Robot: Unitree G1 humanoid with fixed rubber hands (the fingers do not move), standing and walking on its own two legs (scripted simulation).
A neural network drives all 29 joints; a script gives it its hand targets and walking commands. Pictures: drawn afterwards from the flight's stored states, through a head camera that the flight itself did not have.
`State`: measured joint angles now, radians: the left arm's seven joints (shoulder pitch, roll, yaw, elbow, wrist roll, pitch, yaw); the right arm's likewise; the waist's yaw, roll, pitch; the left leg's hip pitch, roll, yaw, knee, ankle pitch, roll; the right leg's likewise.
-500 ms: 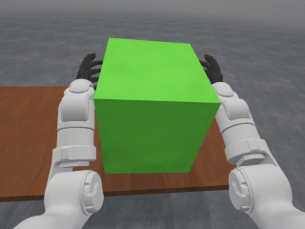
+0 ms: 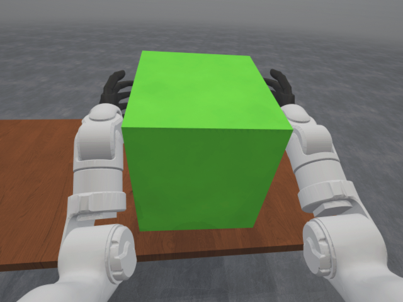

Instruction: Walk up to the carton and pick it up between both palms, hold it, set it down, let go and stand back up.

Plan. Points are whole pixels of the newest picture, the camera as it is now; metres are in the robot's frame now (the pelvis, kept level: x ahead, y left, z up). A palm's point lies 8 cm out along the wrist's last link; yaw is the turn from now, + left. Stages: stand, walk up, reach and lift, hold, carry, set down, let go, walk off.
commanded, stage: hold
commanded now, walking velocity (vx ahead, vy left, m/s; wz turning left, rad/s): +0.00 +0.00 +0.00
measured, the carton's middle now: (197, 139) +0.38 +0.03 +0.21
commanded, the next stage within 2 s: none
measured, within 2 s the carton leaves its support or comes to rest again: neither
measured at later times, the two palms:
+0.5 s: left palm (112, 109) +0.37 +0.18 +0.28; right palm (284, 105) +0.38 -0.13 +0.29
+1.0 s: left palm (112, 108) +0.37 +0.18 +0.28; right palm (286, 104) +0.38 -0.13 +0.30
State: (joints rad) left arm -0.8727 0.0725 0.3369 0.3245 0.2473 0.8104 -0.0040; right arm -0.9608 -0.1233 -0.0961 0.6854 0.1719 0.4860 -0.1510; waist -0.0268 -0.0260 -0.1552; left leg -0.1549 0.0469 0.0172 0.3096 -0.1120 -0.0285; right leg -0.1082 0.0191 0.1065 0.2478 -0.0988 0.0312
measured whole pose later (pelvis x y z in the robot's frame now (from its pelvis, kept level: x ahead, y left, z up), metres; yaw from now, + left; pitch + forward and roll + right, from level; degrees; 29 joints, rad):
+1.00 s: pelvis +0.00 +0.00 +0.00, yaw +0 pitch -2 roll -1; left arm -0.88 0.07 0.34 0.31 0.25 0.84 -0.01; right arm -0.99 -0.14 -0.09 0.67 0.19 0.54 -0.16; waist -0.04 -0.03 -0.17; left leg -0.15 0.05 0.02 0.31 -0.12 -0.03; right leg -0.11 0.02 0.11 0.25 -0.10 0.03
